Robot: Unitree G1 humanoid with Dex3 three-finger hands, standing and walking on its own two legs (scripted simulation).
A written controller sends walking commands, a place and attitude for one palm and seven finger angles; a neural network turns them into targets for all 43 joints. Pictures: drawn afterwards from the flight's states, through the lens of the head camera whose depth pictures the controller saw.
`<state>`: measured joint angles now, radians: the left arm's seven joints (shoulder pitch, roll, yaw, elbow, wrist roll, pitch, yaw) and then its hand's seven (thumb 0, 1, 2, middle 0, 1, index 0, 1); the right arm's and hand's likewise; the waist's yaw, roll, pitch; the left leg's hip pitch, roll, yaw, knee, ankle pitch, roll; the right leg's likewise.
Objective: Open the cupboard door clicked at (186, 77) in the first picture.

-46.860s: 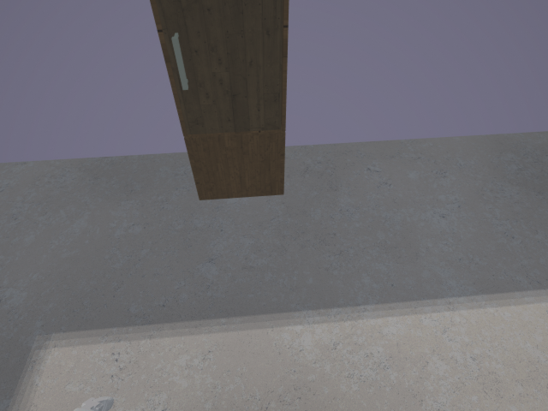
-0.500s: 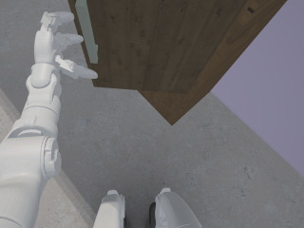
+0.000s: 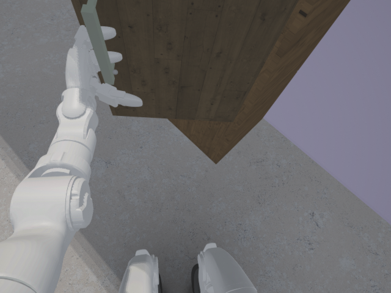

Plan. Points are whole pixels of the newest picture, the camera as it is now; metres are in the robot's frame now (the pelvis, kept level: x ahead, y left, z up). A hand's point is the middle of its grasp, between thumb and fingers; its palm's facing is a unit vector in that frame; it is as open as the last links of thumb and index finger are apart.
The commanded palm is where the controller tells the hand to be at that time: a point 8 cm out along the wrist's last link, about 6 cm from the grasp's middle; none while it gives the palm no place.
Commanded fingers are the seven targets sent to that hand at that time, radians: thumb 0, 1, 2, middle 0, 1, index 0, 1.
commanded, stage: slide the fingers in behind the handle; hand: left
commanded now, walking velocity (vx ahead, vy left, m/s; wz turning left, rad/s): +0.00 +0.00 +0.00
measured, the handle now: (102, 44) +0.60 +0.13 +0.07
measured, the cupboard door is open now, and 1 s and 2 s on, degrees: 45 45 82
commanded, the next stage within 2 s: close the thumb around the handle in 0.18 s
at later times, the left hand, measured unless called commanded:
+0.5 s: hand (112, 73) +0.53 +0.11 +0.06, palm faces -0.05 -1.00 -0.03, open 12.7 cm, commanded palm +0.51 +0.15 +0.06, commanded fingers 0.00 0.17 0.59 -0.35 -1.27 -0.35 -1.27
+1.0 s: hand (113, 71) +0.54 +0.11 +0.06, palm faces -0.06 -1.00 -0.02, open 5.5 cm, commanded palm +0.52 +0.15 +0.06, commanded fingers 0.00 0.90 0.90 -0.40 -1.35 -0.40 -1.35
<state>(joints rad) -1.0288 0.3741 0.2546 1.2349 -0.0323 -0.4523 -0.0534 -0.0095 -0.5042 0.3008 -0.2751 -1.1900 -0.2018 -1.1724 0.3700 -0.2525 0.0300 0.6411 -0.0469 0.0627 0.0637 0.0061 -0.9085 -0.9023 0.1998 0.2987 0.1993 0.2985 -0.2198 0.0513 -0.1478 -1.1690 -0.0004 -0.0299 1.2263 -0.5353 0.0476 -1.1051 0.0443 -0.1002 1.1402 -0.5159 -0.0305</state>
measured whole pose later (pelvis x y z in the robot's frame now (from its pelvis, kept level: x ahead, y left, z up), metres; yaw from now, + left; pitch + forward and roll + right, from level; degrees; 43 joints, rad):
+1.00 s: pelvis -0.01 -0.01 +0.00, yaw -1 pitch +28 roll -4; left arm -1.03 0.45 0.33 1.24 -0.03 -0.44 -0.12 0.01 0.76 0.84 -0.39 -1.34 -0.38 -1.34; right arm 0.39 -0.26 0.05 0.62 -0.03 0.06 0.04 0.01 -0.91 -0.90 0.20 0.30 0.20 0.30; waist -0.23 0.05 -0.13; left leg -1.19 0.02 -0.01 1.23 -0.53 0.04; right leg -1.14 0.06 -0.08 1.16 -0.51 -0.04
